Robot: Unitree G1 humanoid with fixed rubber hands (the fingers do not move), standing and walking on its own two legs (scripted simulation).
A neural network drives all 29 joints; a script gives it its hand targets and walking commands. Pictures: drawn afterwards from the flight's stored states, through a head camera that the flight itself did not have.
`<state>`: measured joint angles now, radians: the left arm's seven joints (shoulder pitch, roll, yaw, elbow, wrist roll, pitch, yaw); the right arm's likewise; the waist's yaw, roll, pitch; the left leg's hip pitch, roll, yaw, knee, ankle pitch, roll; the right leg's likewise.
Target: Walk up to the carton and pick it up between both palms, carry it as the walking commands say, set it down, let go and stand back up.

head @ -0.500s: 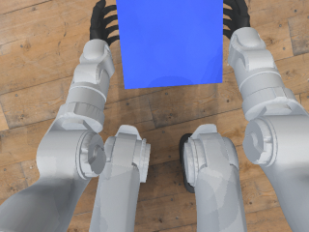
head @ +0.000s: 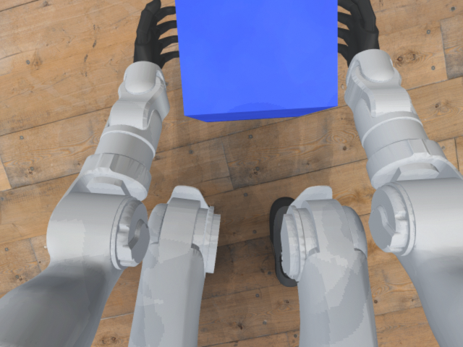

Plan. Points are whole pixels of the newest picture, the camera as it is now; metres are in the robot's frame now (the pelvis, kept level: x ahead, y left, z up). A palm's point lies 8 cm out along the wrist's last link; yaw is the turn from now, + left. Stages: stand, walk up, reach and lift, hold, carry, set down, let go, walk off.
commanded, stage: set down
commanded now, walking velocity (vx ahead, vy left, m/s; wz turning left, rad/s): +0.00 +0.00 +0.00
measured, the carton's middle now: (252, 53) +0.53 -0.03 -0.25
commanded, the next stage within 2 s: let go in 1.68 s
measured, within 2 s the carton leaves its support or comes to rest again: neither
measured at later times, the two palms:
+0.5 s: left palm (123, 53) +0.51 +0.15 -0.15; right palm (395, 41) +0.52 -0.21 -0.15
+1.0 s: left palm (42, 14) +0.51 +0.17 +0.00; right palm out of the picture +0.52 -0.22 +0.00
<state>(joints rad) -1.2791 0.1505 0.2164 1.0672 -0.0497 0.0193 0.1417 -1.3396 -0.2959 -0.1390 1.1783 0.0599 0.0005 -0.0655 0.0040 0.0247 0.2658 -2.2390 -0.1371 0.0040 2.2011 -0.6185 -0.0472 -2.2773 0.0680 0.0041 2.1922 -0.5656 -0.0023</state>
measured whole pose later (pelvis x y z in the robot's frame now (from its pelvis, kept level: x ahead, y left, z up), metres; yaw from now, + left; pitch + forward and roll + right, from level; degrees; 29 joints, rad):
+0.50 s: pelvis +0.00 +0.00 +0.01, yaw -1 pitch +39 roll +2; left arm -1.21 0.23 0.18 0.93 -0.15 0.06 0.15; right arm -1.27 -0.38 -0.14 1.04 0.16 0.05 -0.04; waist 0.01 0.01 0.22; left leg -2.25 -0.10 0.02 2.17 -0.60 -0.02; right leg -2.29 0.06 0.00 2.15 -0.55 -0.01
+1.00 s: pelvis +0.01 +0.00 +0.11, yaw +0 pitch +45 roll +2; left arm -1.01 0.18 0.24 0.75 -0.07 0.16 0.12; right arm -1.09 -0.35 -0.21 0.87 0.09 0.15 0.01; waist 0.01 0.00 -0.03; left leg -2.04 -0.09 -0.01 1.83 -0.57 -0.02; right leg -2.08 0.06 0.01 1.83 -0.53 -0.01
